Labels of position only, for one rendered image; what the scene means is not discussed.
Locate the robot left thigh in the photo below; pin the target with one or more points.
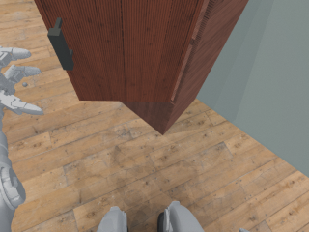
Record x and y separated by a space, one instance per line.
113 221

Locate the robot left hand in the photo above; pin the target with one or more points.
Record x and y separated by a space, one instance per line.
12 76

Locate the left robot forearm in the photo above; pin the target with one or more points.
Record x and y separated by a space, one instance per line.
4 151

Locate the cupboard door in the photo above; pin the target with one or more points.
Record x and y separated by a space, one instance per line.
124 50

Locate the handle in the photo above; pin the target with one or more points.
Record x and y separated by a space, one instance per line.
60 46

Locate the robot left shin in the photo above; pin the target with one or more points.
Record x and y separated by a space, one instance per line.
114 208

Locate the left robot upper arm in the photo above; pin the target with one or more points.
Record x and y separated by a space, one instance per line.
12 194

